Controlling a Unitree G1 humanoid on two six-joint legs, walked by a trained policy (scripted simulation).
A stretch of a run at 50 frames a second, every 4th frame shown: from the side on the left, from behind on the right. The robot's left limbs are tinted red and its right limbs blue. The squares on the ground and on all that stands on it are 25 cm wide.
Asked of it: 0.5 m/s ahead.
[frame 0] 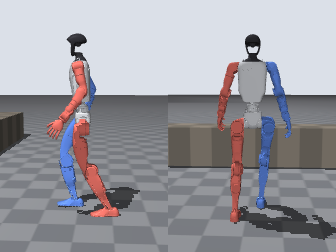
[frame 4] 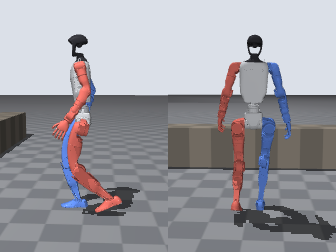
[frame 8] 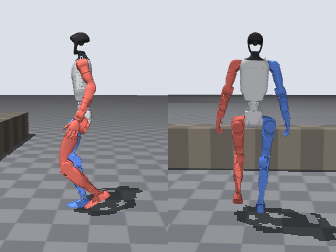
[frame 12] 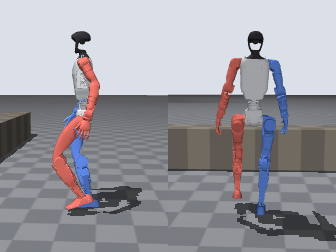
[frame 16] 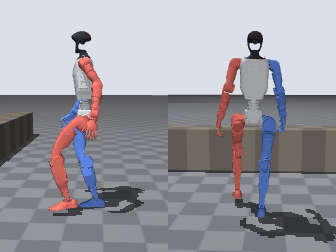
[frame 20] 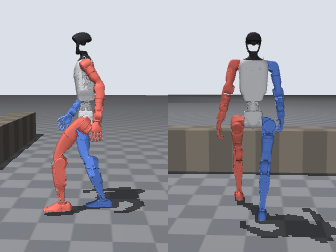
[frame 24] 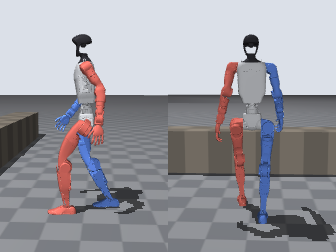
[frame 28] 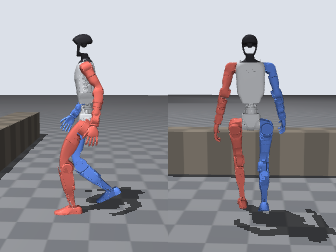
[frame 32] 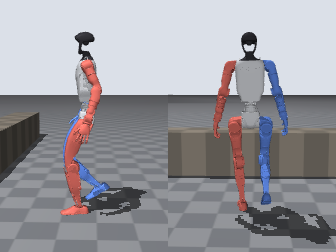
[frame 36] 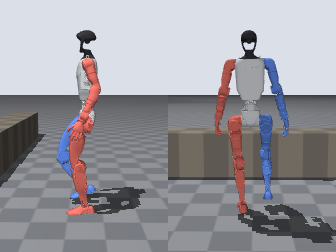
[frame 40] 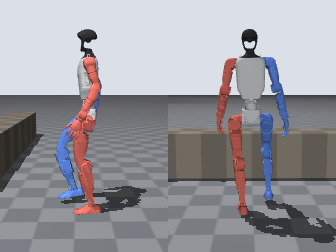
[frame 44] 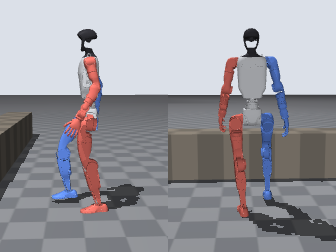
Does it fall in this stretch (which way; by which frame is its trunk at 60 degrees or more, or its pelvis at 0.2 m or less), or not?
no
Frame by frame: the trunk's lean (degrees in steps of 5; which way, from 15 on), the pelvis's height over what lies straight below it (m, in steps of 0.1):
0: 5, 0.8
4: 5, 0.8
8: 5, 0.8
12: 5, 0.8
16: 5, 0.8
20: 5, 0.8
24: 5, 0.8
28: 5, 0.8
32: 0, 0.8
36: 0, 0.8
40: 0, 0.8
44: 0, 0.8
